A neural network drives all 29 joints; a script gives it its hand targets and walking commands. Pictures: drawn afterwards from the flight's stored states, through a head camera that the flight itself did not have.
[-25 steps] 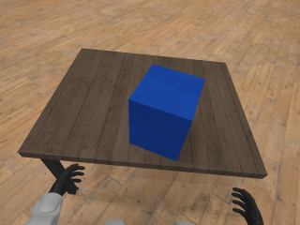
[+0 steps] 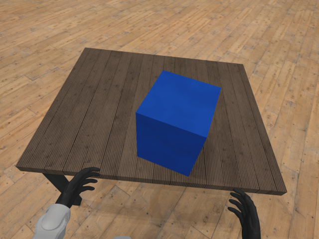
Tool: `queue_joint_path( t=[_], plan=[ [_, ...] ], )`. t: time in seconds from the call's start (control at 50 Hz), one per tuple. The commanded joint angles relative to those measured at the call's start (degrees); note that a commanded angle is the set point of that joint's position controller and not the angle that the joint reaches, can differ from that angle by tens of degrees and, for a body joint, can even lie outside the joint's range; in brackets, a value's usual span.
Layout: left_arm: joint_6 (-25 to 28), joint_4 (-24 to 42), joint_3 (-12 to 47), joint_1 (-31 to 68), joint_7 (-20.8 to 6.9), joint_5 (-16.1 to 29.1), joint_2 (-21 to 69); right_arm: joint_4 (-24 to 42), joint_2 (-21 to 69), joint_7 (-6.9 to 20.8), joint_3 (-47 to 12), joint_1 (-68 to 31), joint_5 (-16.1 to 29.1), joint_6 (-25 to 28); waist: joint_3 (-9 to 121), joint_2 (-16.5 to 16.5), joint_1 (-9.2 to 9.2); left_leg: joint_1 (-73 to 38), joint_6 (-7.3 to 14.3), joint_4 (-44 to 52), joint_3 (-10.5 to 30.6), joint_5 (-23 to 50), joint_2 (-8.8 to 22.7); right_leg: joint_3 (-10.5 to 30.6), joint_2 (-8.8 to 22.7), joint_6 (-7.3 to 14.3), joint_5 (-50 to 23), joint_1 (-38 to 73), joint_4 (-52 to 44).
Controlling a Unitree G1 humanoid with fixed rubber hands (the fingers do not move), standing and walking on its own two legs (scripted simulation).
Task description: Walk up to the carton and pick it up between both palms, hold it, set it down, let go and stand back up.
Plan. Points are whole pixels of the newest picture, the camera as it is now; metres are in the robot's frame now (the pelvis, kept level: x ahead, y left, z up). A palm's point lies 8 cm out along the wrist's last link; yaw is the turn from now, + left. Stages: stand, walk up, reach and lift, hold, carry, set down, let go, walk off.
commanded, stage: reach and lift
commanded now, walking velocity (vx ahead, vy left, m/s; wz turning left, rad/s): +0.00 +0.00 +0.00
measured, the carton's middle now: (176, 124) +0.47 -0.03 -0.06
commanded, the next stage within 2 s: none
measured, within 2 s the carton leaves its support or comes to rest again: neither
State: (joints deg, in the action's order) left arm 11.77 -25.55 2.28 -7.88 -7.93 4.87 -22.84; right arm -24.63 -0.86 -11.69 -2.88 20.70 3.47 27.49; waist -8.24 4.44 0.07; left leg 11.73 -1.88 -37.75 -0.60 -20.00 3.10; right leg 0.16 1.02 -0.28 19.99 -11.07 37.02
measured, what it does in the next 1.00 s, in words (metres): stands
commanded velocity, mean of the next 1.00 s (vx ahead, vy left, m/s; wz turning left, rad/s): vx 0.00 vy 0.00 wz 0.00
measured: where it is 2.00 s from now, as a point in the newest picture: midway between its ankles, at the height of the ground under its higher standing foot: outside the picture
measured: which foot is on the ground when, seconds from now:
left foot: down 0.00-1.00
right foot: down 0.00-1.00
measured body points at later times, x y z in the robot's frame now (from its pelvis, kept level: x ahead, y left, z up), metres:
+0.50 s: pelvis +0.01 +0.00 +0.00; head +0.03 +0.03 +0.45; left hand +0.24 +0.23 -0.02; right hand +0.23 -0.18 +0.00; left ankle +0.01 +0.14 -0.72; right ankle +0.01 -0.13 -0.72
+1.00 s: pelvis +0.01 +0.00 +0.00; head +0.03 +0.03 +0.45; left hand +0.31 +0.22 +0.02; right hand +0.30 -0.17 +0.03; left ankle +0.01 +0.14 -0.72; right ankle +0.01 -0.13 -0.72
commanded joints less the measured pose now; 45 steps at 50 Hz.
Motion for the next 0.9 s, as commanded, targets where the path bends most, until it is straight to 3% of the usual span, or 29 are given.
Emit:
queue_joint_path(
  t=[0.0,0.3,0.54,0.88],
  plan=[
    [3.93,12.59,-2.46,2.18,-1.13,8.94,-6.09,9.53,3.01,-1.76,-1.41,-4.07,3.33,4.65,8.70,-12.09,1.67,-7.48,-0.86,8.84,-2.89,13.39,-3.64,-1.34,-0.75,1.32,-11.28,-2.26,-14.68],
    [0.57,17.36,-2.51,13.28,0.49,11.53,-8.18,9.51,1.63,-3.35,0.86,-15.01,3.25,-2.81,12.83,-13.49,-0.68,-5.47,-0.84,10.12,-2.50,13.40,-3.05,-0.45,-0.68,1.34,-13.61,1.42,-14.13],
    [-2.19,19.79,-2.16,21.57,1.84,13.98,-9.39,13.20,0.48,-4.16,3.12,-24.24,3.81,-8.43,17.54,-12.29,-2.77,-3.69,-0.45,10.56,-2.37,14.71,-3.12,0.08,-0.75,0.39,-17.95,3.81,-13.10],
    [-10.75,19.60,-3.34,34.64,2.51,13.65,-8.68,14.53,-2.08,-5.31,5.83,-36.53,5.39,-16.35,23.01,-11.86,-5.83,-5.76,-0.70,11.40,-2.46,20.73,-3.83,-0.42,-1.41,-1.03,-26.72,5.05,-13.69]
  ],
)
